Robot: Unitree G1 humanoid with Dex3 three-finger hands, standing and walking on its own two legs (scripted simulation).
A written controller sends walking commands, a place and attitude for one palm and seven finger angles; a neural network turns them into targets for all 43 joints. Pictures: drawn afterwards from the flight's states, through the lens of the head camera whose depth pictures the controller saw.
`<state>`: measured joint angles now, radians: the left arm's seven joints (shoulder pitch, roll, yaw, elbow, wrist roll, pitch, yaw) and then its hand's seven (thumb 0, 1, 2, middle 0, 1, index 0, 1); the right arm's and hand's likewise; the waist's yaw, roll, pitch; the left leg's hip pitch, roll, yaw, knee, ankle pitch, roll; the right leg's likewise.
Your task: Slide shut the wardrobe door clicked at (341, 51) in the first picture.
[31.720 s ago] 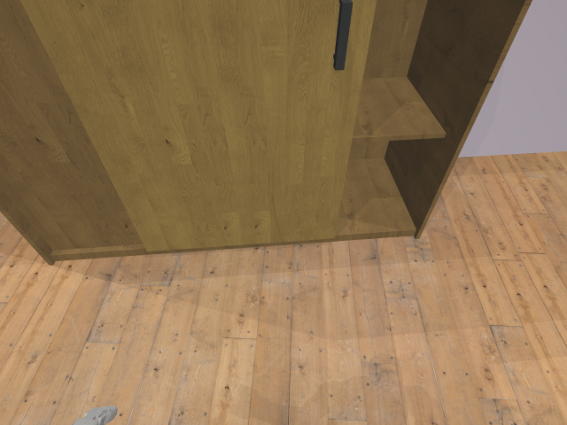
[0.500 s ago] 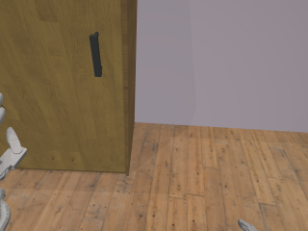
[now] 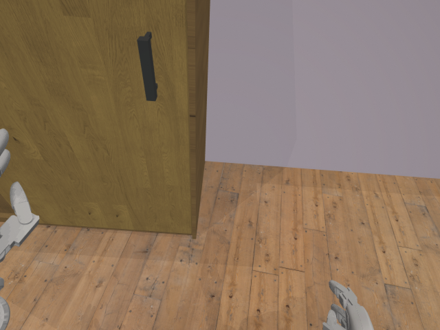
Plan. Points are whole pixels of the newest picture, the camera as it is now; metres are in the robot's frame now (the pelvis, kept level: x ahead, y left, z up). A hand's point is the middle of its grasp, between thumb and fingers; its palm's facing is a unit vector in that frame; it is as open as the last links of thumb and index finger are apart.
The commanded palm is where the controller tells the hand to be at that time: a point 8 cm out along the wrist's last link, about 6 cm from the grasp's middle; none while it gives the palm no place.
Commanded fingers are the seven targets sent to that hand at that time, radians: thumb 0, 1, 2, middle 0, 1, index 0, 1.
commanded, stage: stop stepping back and stand still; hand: left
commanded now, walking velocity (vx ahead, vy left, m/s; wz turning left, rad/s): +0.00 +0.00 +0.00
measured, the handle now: (150, 67) +0.66 +0.23 +0.16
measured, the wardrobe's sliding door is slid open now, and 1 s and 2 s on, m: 0.00 0.00 0.00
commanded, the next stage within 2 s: let the arm hang, fingers relaxed in 0.36 s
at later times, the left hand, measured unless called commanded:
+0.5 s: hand (51, 215) +0.23 +0.27 +0.14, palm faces +0.36 -0.82 -0.45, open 7.4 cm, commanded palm none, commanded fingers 0.00 0.90 0.90 -0.20 -0.30 -0.20 -0.30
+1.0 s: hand out of the picture -0.02 +0.22 -0.17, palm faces +0.01 -0.98 -0.22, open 7.4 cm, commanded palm none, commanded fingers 0.00 0.90 0.90 -0.20 -0.30 -0.20 -0.30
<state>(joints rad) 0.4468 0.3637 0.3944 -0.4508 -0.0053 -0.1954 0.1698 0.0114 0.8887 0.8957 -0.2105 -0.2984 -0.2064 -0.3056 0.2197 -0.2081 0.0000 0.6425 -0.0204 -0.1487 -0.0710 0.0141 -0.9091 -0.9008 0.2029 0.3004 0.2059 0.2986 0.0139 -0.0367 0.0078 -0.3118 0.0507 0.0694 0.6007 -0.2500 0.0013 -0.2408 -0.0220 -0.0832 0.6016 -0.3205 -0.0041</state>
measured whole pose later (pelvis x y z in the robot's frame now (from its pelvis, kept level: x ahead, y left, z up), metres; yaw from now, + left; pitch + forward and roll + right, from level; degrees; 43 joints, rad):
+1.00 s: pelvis -0.01 +0.01 +0.01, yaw +2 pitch +0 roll -1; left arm 0.27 0.27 0.00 1.07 0.01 0.02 -0.02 0.01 0.90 0.89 -0.21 -0.30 -0.20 -0.30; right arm 0.25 -0.29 0.00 1.04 -0.03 0.03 0.00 0.01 -0.91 -0.90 0.20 0.30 0.21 0.30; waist 0.00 -0.01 0.07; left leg -0.33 0.03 0.04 0.51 -0.18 0.01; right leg -0.22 -0.03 -0.12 0.47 -0.24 0.00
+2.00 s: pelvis +0.05 -0.01 +0.02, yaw +1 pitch -1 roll +0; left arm 0.11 0.33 0.01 1.14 0.01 -0.01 0.00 0.00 0.90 0.89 -0.20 -0.30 -0.20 -0.30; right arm 0.09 -0.33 0.01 1.12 -0.02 0.00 -0.01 0.01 -0.91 -0.90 0.20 0.30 0.21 0.30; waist -0.01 0.02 0.04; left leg -0.13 0.04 0.06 0.31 -0.17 -0.02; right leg -0.05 -0.01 -0.10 0.29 -0.23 -0.02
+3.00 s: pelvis +0.04 -0.02 +0.02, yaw +0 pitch -1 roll +0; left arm 0.10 0.33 0.01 1.14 0.01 -0.02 0.00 0.00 0.90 0.89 -0.20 -0.30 -0.20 -0.30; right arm 0.10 -0.34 0.01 1.13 -0.02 0.00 -0.01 0.01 -0.91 -0.90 0.20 0.30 0.21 0.30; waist -0.01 0.01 0.05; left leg -0.11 0.06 0.08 0.29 -0.15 -0.03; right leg -0.03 0.01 -0.08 0.27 -0.21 -0.03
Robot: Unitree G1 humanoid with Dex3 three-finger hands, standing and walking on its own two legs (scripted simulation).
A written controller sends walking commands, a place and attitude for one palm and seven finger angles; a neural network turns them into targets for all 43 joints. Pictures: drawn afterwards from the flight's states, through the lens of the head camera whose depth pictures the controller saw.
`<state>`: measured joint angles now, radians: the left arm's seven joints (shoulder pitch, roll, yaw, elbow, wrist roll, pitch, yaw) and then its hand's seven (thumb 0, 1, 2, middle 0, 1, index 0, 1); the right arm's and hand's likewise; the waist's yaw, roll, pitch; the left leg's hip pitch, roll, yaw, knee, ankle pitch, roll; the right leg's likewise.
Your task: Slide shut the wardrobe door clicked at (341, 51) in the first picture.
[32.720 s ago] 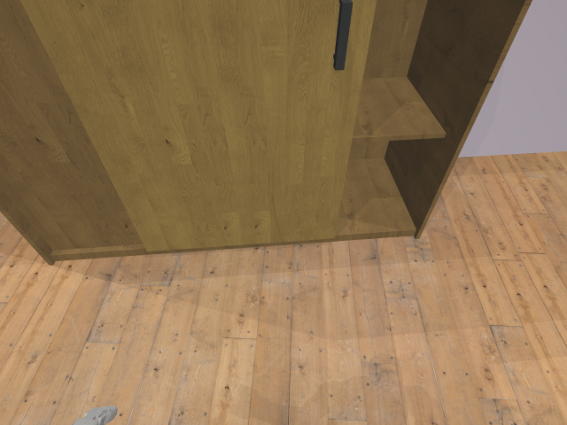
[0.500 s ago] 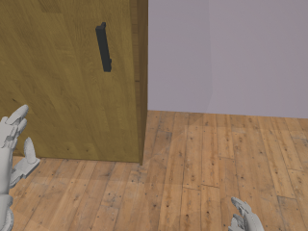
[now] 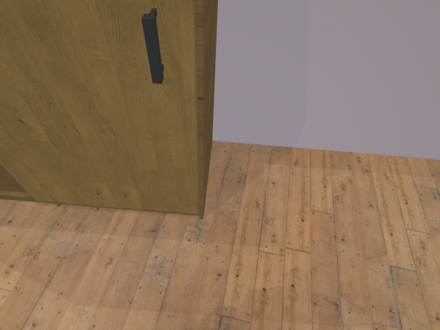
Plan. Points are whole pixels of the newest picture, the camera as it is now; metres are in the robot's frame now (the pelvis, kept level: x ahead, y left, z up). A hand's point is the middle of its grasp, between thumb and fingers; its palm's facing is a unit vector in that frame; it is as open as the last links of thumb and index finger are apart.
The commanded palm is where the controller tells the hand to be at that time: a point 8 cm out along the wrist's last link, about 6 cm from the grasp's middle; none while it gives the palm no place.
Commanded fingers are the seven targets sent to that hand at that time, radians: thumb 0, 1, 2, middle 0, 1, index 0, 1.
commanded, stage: let the arm hang, fingers relaxed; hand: left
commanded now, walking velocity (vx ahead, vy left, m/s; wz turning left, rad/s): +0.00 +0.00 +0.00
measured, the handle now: (155, 47) +0.67 +0.20 +0.15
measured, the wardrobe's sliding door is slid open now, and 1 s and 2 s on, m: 0.00 0.00 0.00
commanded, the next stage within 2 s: look to check the result in 0.56 s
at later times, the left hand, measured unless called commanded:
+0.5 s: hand out of the picture +0.14 +0.24 -0.14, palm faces -0.04 -0.94 -0.33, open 7.4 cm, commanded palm none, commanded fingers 0.00 0.90 0.90 -0.20 -0.30 -0.20 -0.30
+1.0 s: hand out of the picture +0.13 +0.23 -0.14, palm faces -0.04 -0.94 -0.35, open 7.4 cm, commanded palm none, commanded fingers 0.00 0.90 0.90 -0.20 -0.30 -0.20 -0.30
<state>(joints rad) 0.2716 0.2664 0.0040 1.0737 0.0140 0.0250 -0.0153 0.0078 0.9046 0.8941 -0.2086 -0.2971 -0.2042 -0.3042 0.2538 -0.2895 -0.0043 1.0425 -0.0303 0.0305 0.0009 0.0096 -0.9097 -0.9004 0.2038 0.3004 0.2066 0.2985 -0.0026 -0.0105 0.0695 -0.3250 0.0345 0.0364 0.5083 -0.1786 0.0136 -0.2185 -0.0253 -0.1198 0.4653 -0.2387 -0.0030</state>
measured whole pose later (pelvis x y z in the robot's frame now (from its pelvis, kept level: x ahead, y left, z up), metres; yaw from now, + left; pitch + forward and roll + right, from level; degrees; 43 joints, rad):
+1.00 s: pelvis +0.06 -0.02 +0.01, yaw -1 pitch -1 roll +0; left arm 0.11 0.33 0.01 1.14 0.01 -0.01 0.00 0.00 0.90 0.89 -0.20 -0.30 -0.20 -0.30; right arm 0.09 -0.33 0.01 1.12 -0.02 0.00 -0.01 0.01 -0.91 -0.90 0.20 0.30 0.21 0.30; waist -0.01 0.02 0.04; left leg -0.13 0.04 0.06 0.31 -0.17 -0.02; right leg -0.05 -0.01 -0.10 0.29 -0.23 -0.02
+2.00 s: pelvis +0.05 -0.03 +0.01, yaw -2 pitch -1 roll +0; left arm 0.10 0.33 0.01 1.14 0.01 -0.02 0.00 0.00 0.90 0.89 -0.20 -0.30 -0.20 -0.30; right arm 0.10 -0.34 0.01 1.13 -0.02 0.00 -0.01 0.01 -0.91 -0.90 0.20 0.30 0.21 0.30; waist -0.01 0.01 0.05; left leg -0.11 0.06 0.08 0.29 -0.15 -0.03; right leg -0.03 0.01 -0.08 0.27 -0.21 -0.03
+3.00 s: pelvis +0.05 -0.02 +0.01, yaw -2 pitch -1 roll +0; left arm 0.10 0.34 0.01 1.14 0.01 -0.02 0.00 0.00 0.90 0.89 -0.20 -0.30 -0.20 -0.30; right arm 0.09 -0.34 0.01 1.13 -0.02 0.00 0.00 0.01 -0.91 -0.90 0.20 0.30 0.21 0.30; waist -0.01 0.01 0.05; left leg -0.11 0.04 0.08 0.28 -0.15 -0.02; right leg -0.03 -0.01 -0.08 0.26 -0.21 -0.01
